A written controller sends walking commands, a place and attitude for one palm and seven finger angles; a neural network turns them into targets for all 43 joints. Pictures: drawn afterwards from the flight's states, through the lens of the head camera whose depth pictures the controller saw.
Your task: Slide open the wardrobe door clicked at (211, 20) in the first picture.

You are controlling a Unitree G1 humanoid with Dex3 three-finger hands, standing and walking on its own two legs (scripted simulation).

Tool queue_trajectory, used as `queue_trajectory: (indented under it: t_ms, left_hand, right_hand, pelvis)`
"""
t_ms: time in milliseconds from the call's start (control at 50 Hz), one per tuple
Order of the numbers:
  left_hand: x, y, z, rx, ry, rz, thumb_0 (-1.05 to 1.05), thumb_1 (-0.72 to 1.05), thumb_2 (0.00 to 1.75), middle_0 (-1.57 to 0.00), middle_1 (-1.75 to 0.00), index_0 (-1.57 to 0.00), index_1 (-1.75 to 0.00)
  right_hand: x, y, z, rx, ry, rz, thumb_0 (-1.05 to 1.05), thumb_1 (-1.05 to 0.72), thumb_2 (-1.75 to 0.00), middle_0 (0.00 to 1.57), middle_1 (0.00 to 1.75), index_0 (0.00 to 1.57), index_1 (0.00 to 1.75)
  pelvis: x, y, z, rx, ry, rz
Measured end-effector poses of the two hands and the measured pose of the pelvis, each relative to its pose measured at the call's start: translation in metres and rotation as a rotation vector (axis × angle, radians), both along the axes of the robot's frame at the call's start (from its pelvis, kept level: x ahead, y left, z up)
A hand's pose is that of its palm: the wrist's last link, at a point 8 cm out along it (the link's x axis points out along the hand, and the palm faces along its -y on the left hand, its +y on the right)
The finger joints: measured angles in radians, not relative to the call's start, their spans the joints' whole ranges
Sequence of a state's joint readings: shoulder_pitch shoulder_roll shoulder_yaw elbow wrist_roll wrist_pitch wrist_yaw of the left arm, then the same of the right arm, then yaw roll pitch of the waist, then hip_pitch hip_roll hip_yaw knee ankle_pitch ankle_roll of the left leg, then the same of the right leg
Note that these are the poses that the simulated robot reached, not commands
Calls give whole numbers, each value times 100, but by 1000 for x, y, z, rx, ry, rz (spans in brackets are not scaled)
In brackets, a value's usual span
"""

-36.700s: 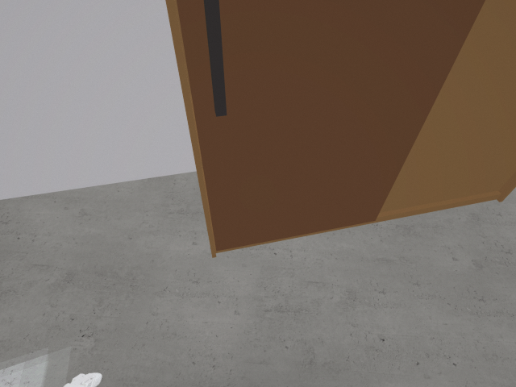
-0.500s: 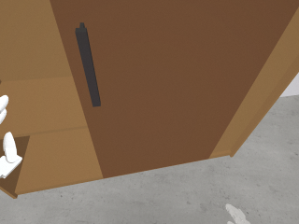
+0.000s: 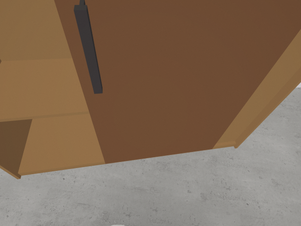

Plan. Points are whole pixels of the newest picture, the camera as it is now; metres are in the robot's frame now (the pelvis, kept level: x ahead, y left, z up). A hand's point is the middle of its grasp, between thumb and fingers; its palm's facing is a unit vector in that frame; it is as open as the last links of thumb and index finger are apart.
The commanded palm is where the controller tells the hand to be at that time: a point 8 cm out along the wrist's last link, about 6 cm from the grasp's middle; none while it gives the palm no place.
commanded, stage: let the arm hang, fingers relaxed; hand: left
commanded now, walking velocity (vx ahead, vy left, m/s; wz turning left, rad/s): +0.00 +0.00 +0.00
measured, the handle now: (91, 52) +0.53 +0.21 +0.16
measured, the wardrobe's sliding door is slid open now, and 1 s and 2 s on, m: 0.53 0.53 0.53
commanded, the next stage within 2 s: look to check the result in 0.70 s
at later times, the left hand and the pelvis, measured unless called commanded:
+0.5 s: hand out of the picture +0.06 +0.17 -0.16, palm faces -0.01 -0.98 -0.20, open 7.3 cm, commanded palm none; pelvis +0.03 -0.01 +0.01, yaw -1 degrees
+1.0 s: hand out of the picture +0.06 +0.18 -0.16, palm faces +0.00 -0.97 -0.24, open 7.4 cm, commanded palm none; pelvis +0.04 -0.02 +0.01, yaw -1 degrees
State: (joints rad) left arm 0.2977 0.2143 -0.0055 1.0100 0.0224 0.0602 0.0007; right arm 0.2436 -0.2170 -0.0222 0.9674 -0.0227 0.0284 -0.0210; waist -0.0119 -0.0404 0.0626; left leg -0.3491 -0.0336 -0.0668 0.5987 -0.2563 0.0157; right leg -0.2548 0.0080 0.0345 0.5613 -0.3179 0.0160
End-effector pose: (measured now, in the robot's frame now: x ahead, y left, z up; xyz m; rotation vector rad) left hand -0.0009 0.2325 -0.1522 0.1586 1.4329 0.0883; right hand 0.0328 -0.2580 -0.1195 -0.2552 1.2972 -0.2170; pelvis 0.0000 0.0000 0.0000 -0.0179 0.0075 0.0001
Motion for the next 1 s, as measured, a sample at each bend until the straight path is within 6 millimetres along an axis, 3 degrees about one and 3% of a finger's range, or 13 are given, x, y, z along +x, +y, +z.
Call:
queue_trajectory:
  t_ms: [60, 140, 280, 440, 560, 1000]
  left_hand:
    - [-21, 7, 7, 23, 80, 33, 1, 96, 89, -21, -30, -21, -30]
    - [-31, 13, 17, 57, 123, 53, 1, 93, 89, -20, -30, -20, -30]
    - [-6, 7, 22, 75, 79, 45, 1, 91, 89, -20, -30, -20, -30]
    - [46, -16, 19, 33, -55, 17, 1, 91, 89, -20, -30, -20, -30]
    - [66, -17, 19, 37, -101, 7, 1, 93, 89, -20, -30, -20, -30]
    - [58, -6, 26, 81, -57, 20, 1, 90, 89, -20, -30, -20, -30]
  right_hand:
    - [-21, 10, -4, 24, 97, -14, 1, -91, -90, 20, 30, 20, 30]
    - [-34, 24, -8, 71, 166, -26, 1, -90, -90, 20, 30, 20, 30]
    - [-22, 40, -17, 128, 150, -34, 1, -91, -90, 20, 30, 20, 30]
    - [1, 28, -16, 112, 82, -40, 1, -93, -90, 20, 30, 20, 30]
    - [15, 20, -12, 99, 45, -37, 1, -92, -90, 20, 30, 20, 30]
    - [31, -6, -9, 65, 46, -17, 0, -90, -90, 20, 30, 20, 30]
  pelvis:
    - [6, 0, 4, -1, 5, 2]
    - [12, -1, 9, 5, 8, 3]
    - [20, -3, 11, 14, 2, -2]
    - [27, -7, 12, 20, -8, -9]
    - [30, -11, 13, 19, -10, -12]
    - [36, -19, 15, 19, -15, -12]
